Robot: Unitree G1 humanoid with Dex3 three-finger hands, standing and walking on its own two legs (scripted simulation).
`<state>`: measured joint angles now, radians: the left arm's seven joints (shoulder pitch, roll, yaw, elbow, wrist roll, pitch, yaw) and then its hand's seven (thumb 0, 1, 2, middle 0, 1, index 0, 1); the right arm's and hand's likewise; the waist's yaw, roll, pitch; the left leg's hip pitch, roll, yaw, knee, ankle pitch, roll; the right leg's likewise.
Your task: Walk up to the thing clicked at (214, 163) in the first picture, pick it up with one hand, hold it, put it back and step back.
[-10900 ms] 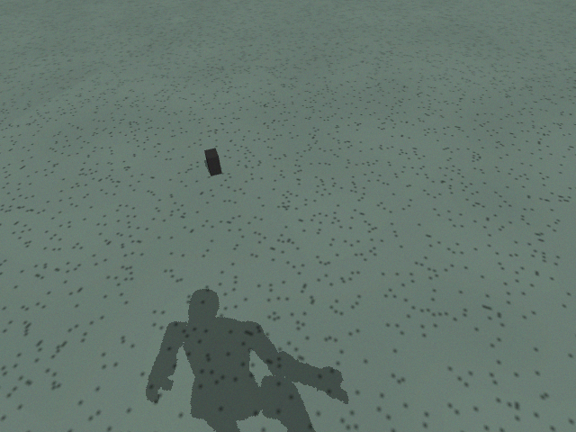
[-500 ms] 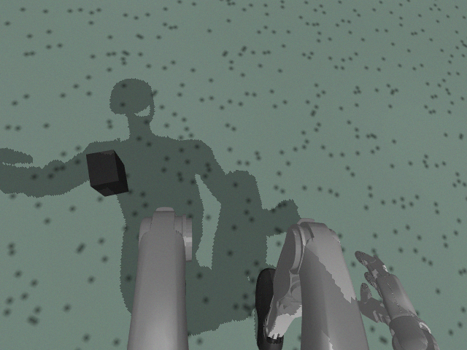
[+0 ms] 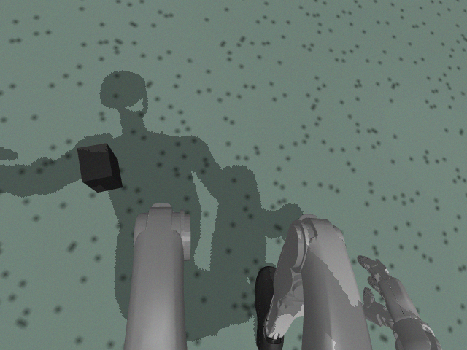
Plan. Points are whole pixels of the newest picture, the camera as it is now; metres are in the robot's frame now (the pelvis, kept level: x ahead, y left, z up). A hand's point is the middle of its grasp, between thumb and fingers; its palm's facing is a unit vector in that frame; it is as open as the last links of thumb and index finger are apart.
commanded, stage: go down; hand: left
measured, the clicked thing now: (101, 169) +0.42 +0.34 -0.32
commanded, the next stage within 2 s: approach in 0.22 s
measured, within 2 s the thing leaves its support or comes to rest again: neither
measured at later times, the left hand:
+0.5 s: hand out of the picture +0.26 +0.53 +0.00, palm faces +0.55 -0.83 -0.03, open 17.5 cm
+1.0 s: hand (14, 196) +0.31 +0.45 -0.21, palm faces +0.52 -0.85 +0.00, open 17.3 cm
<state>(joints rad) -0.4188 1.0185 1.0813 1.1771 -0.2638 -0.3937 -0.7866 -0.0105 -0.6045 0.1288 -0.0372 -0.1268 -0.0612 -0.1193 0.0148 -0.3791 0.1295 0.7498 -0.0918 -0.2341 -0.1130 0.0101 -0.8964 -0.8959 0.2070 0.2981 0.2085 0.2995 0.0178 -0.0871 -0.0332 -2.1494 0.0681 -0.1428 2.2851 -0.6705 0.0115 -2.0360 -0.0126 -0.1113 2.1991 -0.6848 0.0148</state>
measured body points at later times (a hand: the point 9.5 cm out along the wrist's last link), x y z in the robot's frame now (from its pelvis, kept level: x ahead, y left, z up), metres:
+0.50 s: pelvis +0.00 +0.00 -0.02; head +0.21 +0.12 +0.36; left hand +0.22 +0.57 +0.00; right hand +0.22 -0.26 -0.11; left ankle +0.09 +0.13 -0.34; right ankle +0.11 -0.13 -0.34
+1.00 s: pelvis +0.00 +0.01 -0.08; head +0.22 +0.18 +0.27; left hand +0.28 +0.49 -0.21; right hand +0.22 -0.24 -0.13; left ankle +0.09 +0.13 -0.34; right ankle +0.11 -0.13 -0.34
